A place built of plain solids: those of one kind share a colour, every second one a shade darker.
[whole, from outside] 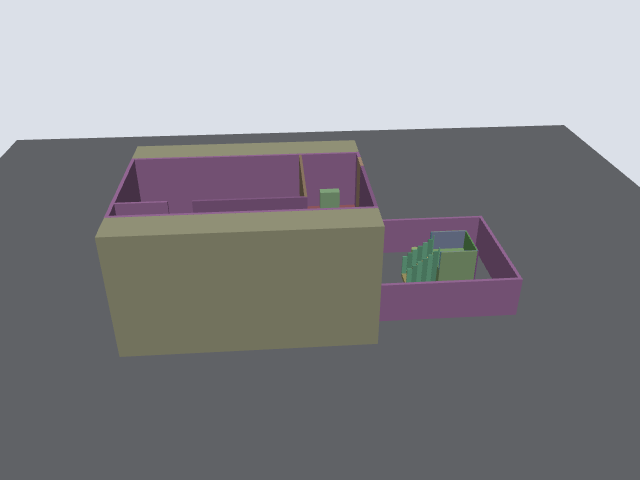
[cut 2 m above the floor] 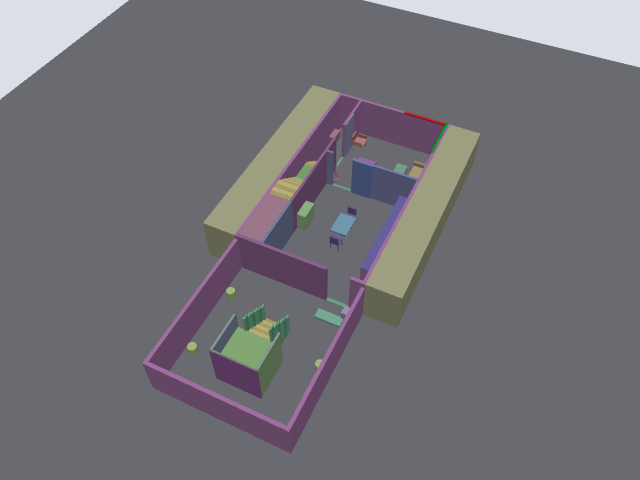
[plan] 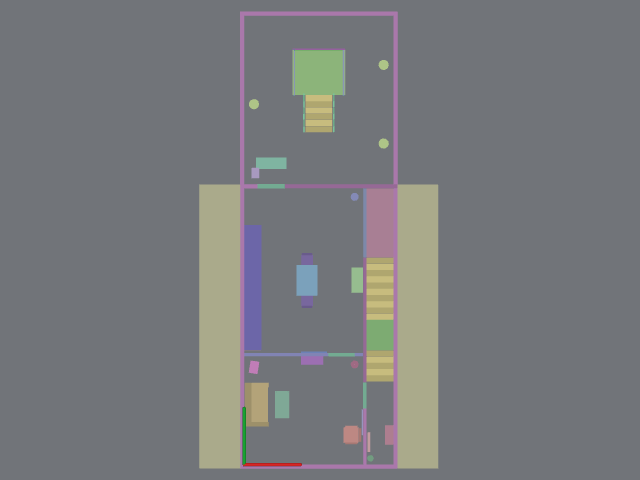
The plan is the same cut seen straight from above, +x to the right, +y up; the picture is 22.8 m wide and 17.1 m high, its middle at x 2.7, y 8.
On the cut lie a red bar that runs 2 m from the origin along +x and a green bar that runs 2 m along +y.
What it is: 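A terraced town house, two up and two down, 5.3 m between the party walls, 9.8 m deep; a hall 0.96 m wide; a stair of 16 risers of 171 mm on goings of 222 mm, 0.96 m wide, straight between the party wall and the hall's partition, arriving straight on the upper floor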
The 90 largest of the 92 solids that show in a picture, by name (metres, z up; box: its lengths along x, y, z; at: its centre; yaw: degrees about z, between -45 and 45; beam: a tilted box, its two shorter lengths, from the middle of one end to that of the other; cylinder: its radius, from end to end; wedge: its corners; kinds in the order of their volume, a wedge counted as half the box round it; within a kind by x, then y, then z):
{
 "neighbour_1": {"box": [1.46, 10.12, 5.38], "at": [-0.87, 4.92, 2.64]},
 "neighbour_2": {"box": [1.46, 10.12, 5.38], "at": [6.19, 4.92, 2.64]},
 "wall_1": {"box": [0.15, 10.14, 5.38], "at": [-0.07, 4.92, 2.64]},
 "wall_2": {"box": [0.15, 6.3, 1.85], "at": [-0.07, 12.99, 0.88]},
 "wall_3": {"box": [0.62, 0.15, 5.38], "at": [0.16, 9.91, 2.64]},
 "wall_4": {"box": [5.62, 0.15, 5.38], "at": [2.66, -0.07, 2.64]},
 "wall_5": {"box": [5.62, 0.15, 1.85], "at": [2.66, 16.06, 0.88]},
 "wall_6": {"box": [4.02, 0.15, 5.38], "at": [3.46, 9.91, 2.64]},
 "wall_7": {"box": [0.12, 2.0, 5.38], "at": [4.3, 1.0, 2.64]},
 "wall_8": {"box": [0.12, 4.44, 5.38], "at": [4.3, 5.15, 2.64]},
 "wall_9": {"box": [0.15, 10.14, 5.38], "at": [5.39, 4.92, 2.64]},
 "wall_10": {"box": [0.15, 6.3, 1.85], "at": [5.39, 12.99, 0.88]},
 "under_landing_1": {"box": [0.96, 2.46, 2.68], "at": [4.84, 8.6, 1.29]},
 "tread_1": {"box": [0.96, 0.22, 0.22], "at": [2.66, 11.95, 0.06]},
 "tread_2": {"box": [0.96, 0.22, 0.39], "at": [2.66, 12.17, 0.15]},
 "tread_3": {"box": [0.96, 0.22, 0.56], "at": [2.66, 12.39, 0.23]},
 "tread_4": {"box": [0.96, 0.22, 0.73], "at": [2.66, 12.61, 0.32]},
 "tread_5": {"box": [0.96, 0.22, 0.9], "at": [2.66, 12.83, 0.4]},
 "tread_6": {"box": [0.96, 0.22, 1.08], "at": [2.66, 13.06, 0.49]},
 "tread_7": {"box": [0.96, 0.22, 0.22], "at": [4.84, 3.07, 0.06]},
 "tread_8": {"box": [0.96, 0.22, 0.39], "at": [4.84, 3.29, 0.15]},
 "tread_9": {"box": [0.96, 0.22, 0.56], "at": [4.84, 3.51, 0.23]},
 "tread_10": {"box": [0.96, 0.22, 0.73], "at": [4.84, 3.74, 0.32]},
 "tread_11": {"box": [0.96, 0.22, 0.9], "at": [4.84, 3.96, 0.4]},
 "tread_12": {"box": [0.96, 0.22, 1.08], "at": [4.84, 5.27, 0.49]},
 "tread_13": {"box": [0.96, 0.22, 1.25], "at": [4.84, 5.49, 0.57]},
 "tread_14": {"box": [0.96, 0.22, 1.42], "at": [4.84, 5.71, 0.66]},
 "tread_15": {"box": [0.96, 0.22, 1.59], "at": [4.84, 5.93, 0.74]},
 "tread_16": {"box": [0.96, 0.22, 1.76], "at": [4.84, 6.15, 0.83]},
 "tread_17": {"box": [0.96, 0.22, 1.93], "at": [4.84, 6.37, 0.92]},
 "tread_18": {"box": [0.96, 0.22, 2.1], "at": [4.84, 6.6, 1.0]},
 "tread_19": {"box": [0.96, 0.22, 2.27], "at": [4.84, 6.82, 1.09]},
 "tread_20": {"box": [0.96, 0.22, 2.44], "at": [4.84, 7.04, 1.17]},
 "tread_21": {"box": [0.96, 0.22, 2.61], "at": [4.84, 7.26, 1.26]},
 "plat_1": {"box": [1.76, 1.6, 1.25], "at": [2.66, 13.97, 0.57]},
 "kitchen_run_units_1": {"box": [0.6, 4.46, 0.91], "at": [0.3, 6.31, 0.41]},
 "bedroom_front_wall_1": {"box": [4.3, 0.12, 2.7], "at": [2.15, 7.31, 3.98]},
 "upper_floor_1": {"box": [5.34, 2.5, 0.1], "at": [2.66, 8.6, 2.68]},
 "kitchen_wall_1": {"box": [2.99, 0.12, 2.68], "at": [1.5, 3.92, 1.29]},
 "kitchen_wall_2": {"box": [0.3, 0.12, 2.68], "at": [4.09, 3.92, 1.29]},
 "half_landing_1": {"box": [0.96, 1.09, 0.9], "at": [4.84, 4.61, 0.4]},
 "partition_low_beyond_1": {"box": [0.12, 2.46, 2.68], "at": [4.3, 8.6, 1.29]},
 "sofa_1": {"box": [0.24, 1.56, 0.83], "at": [0.14, 2.13, 0.36]},
 "sofa_2": {"box": [0.86, 0.16, 0.65], "at": [0.45, 1.43, 0.28]},
 "sofa_3": {"box": [0.86, 0.16, 0.65], "at": [0.45, 2.83, 0.28]},
 "sofa_4": {"box": [0.65, 1.24, 0.37], "at": [0.53, 2.13, 0.24]},
 "dresser_1": {"box": [0.42, 0.9, 0.92], "at": [0.21, 8.63, 3.14]},
 "dresser_2": {"box": [0.42, 0.9, 0.92], "at": [4.03, 6.57, 0.41]},
 "shelf_1": {"box": [0.8, 0.3, 1.95], "at": [2.42, 3.71, 0.93]},
 "guard_ground_1": {"box": [0.06, 1.6, 2.15], "at": [1.75, 13.97, 1.02]},
 "guard_ground_2": {"box": [0.06, 1.6, 2.15], "at": [3.57, 13.97, 1.02]},
 "back_wall_over_door_1": {"box": [1.0, 0.15, 2.74], "at": [0.96, 9.91, 3.96]},
 "piece_1": {"box": [0.06, 0.22, 1.12], "at": [2.13, 11.95, 0.51]},
 "piece_2": {"box": [0.06, 0.22, 1.29], "at": [2.13, 12.17, 0.6]},
 "piece_3": {"box": [0.06, 0.22, 1.46], "at": [2.13, 12.39, 0.68]},
 "piece_4": {"box": [0.06, 0.22, 1.63], "at": [2.13, 12.61, 0.77]},
 "piece_5": {"box": [0.06, 0.22, 1.8], "at": [2.13, 12.83, 0.85]},
 "piece_6": {"box": [0.06, 0.22, 1.98], "at": [2.13, 13.06, 0.94]},
 "piece_7": {"box": [0.06, 0.22, 1.12], "at": [3.19, 11.95, 0.51]},
 "piece_8": {"box": [0.06, 0.22, 1.29], "at": [3.19, 12.17, 0.6]},
 "piece_9": {"box": [0.06, 0.22, 1.46], "at": [3.19, 12.39, 0.68]},
 "piece_10": {"box": [0.06, 0.22, 1.63], "at": [3.19, 12.61, 0.77]},
 "piece_11": {"box": [0.06, 0.22, 1.8], "at": [3.19, 12.83, 0.85]},
 "piece_12": {"box": [0.06, 0.22, 1.98], "at": [3.19, 13.06, 0.94]},
 "guard_far_ground_1": {"box": [1.88, 0.06, 2.15], "at": [2.66, 14.8, 1.02]},
 "guard_whole_1": {"box": [0.06, 1.6, 0.9], "at": [1.78, 13.97, 1.65]},
 "guard_whole_2": {"box": [0.06, 1.6, 0.9], "at": [3.54, 13.97, 1.65]},
 "plant_pot_1": {"cylinder": 0.18, "from": [0.35, 12.84, 0.0], "to": [0.35, 12.84, 0.38]},
 "plant_pot_2": {"cylinder": 0.18, "from": [4.97, 11.44, 0.0], "to": [4.97, 11.44, 0.38]},
 "plant_pot_3": {"cylinder": 0.18, "from": [4.97, 14.24, 0.0], "to": [4.97, 14.24, 0.38]},
 "kitchen_run_worktop_1": {"box": [0.62, 4.46, 0.04], "at": [0.31, 6.31, 0.88]},
 "shoe_rack_1": {"box": [0.3, 0.7, 0.5], "at": [5.17, 1.05, 0.2]},
 "door_leaf_kitchen_1": {"box": [0.93, 0.05, 2.07], "at": [2.49, 4.0, 0.98]},
 "guard_far_whole_1": {"box": [1.76, 0.06, 0.9], "at": [2.66, 14.77, 1.65]},
 "door_leaf_front_room_1": {"box": [0.05, 0.91, 2.07], "at": [4.21, 1.5, 0.98]},
 "yard_step_1": {"box": [1.09, 0.41, 0.2], "at": [0.96, 10.74, 0.05]},
 "meeting_table_1": {"box": [0.75, 1.1, 0.07], "at": [2.24, 6.56, 0.7]},
 "bin_recycle_1": {"box": [0.28, 0.38, 0.55], "at": [0.4, 10.39, 0.23]},
 "box_cardboard_1": {"box": [0.32, 0.44, 0.35], "at": [0.35, 3.47, 0.13], "yaw": -8.7},
 "armchair_shell_1": {"box": [0.54, 0.55, 0.1], "at": [3.81, 1.05, 0.4]},
 "armchair_shell_2": {"box": [0.09, 0.48, 0.35], "at": [4.12, 1.05, 0.62]},
 "radiator_1": {"box": [0.1, 0.7, 0.6], "at": [4.44, 0.8, 0.42]},
 "coffee_table_1": {"box": [0.5, 0.98, 0.07], "at": [1.35, 2.13, 0.36]},
 "side_chair_1": {"box": [0.38, 0.08, 0.38], "at": [2.24, 5.62, 0.65]},
 "side_chair_2": {"box": [0.42, 0.42, 0.04], "at": [2.24, 5.86, 0.43]},
 "side_chair_3": {"box": [0.38, 0.08, 0.38], "at": [2.24, 7.5, 0.65]},
 "threshold_1": {"box": [0.98, 0.16, 0.08], "at": [0.96, 9.91, -0.01]},
 "threshold_2": {"box": [0.94, 0.13, 0.07], "at": [3.46, 3.92, -0.01]},
 "threshold_3": {"box": [0.13, 0.93, 0.07], "at": [4.3, 2.46, -0.01]},
 "bin_waste_1": {"cylinder": 0.14, "from": [3.94, 9.54, 0.0], "to": [3.94, 9.54, 0.31]}
}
